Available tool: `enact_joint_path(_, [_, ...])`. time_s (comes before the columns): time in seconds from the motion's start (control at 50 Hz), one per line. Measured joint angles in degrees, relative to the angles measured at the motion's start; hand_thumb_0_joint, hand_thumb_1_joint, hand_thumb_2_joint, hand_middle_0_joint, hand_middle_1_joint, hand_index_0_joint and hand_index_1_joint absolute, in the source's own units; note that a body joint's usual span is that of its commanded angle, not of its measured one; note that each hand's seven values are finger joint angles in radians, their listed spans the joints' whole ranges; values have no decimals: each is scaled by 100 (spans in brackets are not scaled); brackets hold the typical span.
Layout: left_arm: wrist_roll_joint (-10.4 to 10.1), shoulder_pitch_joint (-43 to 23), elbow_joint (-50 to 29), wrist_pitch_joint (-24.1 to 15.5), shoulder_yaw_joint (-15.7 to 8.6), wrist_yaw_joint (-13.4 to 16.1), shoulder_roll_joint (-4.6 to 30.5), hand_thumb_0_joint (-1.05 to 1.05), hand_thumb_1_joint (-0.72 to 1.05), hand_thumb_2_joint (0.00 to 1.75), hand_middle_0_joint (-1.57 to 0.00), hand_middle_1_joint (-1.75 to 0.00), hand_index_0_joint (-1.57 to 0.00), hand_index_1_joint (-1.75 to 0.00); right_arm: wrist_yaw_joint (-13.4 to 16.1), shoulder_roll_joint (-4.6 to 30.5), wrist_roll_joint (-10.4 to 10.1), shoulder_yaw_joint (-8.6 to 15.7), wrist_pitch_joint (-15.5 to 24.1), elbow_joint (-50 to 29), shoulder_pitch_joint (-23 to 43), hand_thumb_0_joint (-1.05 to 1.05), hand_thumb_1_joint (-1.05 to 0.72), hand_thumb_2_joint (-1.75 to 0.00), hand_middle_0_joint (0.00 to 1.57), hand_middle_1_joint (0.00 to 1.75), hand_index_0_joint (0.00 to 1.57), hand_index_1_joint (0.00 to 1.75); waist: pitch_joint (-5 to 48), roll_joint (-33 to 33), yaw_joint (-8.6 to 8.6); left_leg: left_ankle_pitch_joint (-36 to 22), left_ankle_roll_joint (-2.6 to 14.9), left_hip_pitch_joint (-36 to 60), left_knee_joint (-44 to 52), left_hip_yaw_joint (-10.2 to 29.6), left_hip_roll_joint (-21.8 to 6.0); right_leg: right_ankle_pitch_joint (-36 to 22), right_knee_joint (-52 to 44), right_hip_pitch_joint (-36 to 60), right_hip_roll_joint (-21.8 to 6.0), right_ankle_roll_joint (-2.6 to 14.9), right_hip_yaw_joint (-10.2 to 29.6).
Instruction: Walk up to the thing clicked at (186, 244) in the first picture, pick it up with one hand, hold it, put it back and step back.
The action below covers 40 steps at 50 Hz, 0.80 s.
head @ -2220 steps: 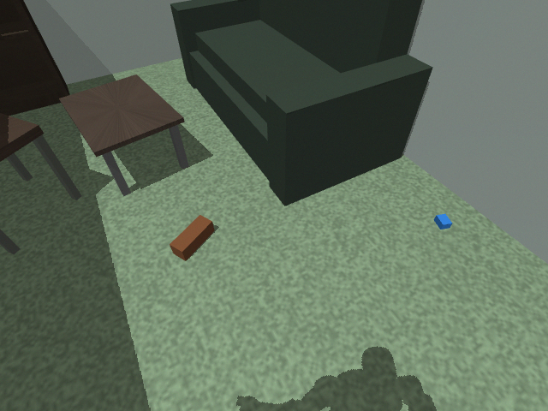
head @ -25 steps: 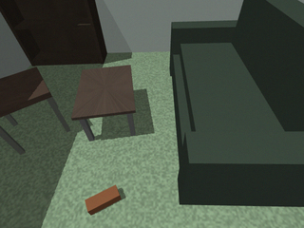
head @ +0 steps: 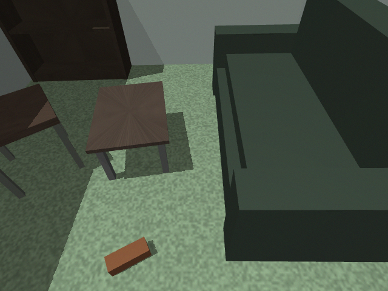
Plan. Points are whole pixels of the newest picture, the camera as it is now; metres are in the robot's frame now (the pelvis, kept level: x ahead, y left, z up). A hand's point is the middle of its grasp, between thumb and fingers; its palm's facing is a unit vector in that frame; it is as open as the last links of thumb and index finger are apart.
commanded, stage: stand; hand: left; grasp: from above
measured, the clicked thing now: (128, 256) +0.44 +0.37 -0.74
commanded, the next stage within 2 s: rise first in 1.24 s
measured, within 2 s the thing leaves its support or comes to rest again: neither
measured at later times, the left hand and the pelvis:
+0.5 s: hand out of the picture +0.09 +0.26 -0.16, palm faces -0.01 -0.94 -0.35, open 7.4 cm; pelvis +0.01 +0.00 +0.00, yaw +0 degrees
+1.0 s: hand out of the picture +0.09 +0.26 -0.15, palm faces -0.01 -0.94 -0.35, open 7.4 cm; pelvis +0.01 +0.00 +0.00, yaw +0 degrees
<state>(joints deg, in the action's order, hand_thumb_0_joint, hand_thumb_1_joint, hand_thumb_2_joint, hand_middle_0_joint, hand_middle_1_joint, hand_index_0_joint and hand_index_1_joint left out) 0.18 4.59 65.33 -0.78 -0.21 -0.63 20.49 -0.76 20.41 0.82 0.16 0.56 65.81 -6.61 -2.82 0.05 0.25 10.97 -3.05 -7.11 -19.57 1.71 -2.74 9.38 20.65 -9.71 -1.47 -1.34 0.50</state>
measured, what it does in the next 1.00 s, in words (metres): stands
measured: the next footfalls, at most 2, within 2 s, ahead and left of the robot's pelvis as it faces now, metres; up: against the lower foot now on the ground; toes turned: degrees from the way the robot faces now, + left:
none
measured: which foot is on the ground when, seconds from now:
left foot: down 0.00-1.00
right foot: down 0.00-1.00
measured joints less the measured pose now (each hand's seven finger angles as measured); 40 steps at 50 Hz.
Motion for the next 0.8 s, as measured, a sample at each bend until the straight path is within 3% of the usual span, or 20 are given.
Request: enact_joint_path(0.8, [8, 37, -40, 22, -5, 31, -24, 1, 90, 90, -20, -30, -20, -30, 37, 7, -7, -30, -1, -116, 90, 1, -91, -90, 21, 30, 20, 30, 24, -49, -46, 86, 5, 184, 112, -11, -5, 115, -60, 160, -2, -4, -5])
